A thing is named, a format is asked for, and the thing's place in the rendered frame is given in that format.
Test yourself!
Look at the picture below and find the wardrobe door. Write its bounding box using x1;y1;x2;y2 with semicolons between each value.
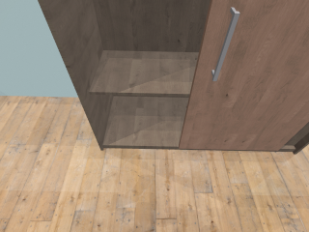
284;122;309;146
179;0;309;151

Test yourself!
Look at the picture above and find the handle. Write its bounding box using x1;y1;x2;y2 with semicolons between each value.
211;7;240;81

